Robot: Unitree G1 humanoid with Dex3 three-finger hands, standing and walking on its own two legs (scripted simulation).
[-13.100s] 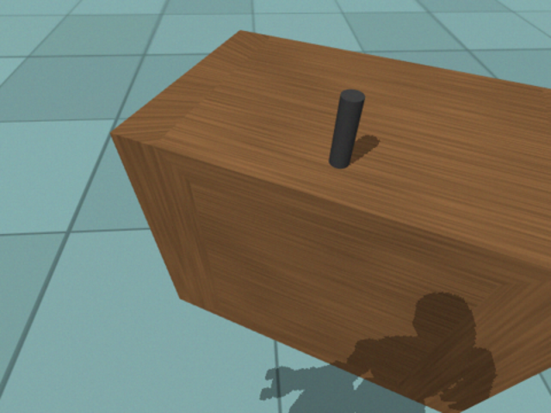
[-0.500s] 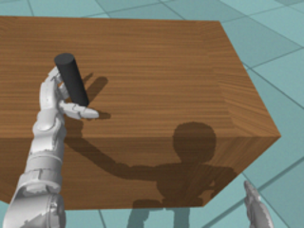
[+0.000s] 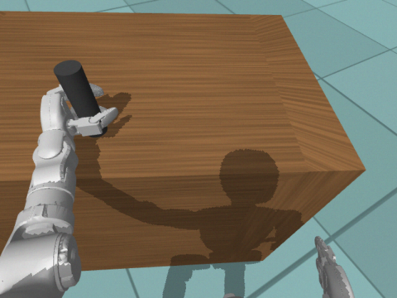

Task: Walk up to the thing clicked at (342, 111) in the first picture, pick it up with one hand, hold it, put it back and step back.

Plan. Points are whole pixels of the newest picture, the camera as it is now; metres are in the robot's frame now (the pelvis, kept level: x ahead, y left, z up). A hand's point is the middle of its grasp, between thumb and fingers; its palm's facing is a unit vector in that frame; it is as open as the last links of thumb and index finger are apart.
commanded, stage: settle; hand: left
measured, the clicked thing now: (84, 103) +0.47 +0.18 +0.14
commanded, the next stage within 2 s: lift in 1.00 s
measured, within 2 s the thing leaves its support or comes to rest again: leaves its support in 0.34 s
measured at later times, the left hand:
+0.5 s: hand (81, 99) +0.47 +0.18 +0.15, palm faces +0.12 -0.99 -0.02, open 5.5 cm
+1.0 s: hand (76, 84) +0.47 +0.18 +0.19, palm faces +0.13 -0.99 -0.01, open 5.5 cm
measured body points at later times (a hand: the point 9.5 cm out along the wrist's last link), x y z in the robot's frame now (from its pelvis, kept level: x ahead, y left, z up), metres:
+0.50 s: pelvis +0.01 +0.00 +0.01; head +0.06 +0.01 +0.45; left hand +0.46 +0.24 +0.15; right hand +0.17 -0.25 -0.05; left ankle +0.01 +0.14 -0.70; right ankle +0.01 -0.14 -0.70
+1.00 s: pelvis +0.00 +0.00 +0.01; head +0.04 +0.00 +0.46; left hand +0.46 +0.23 +0.19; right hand +0.15 -0.26 -0.05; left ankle +0.01 +0.14 -0.70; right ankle +0.01 -0.14 -0.70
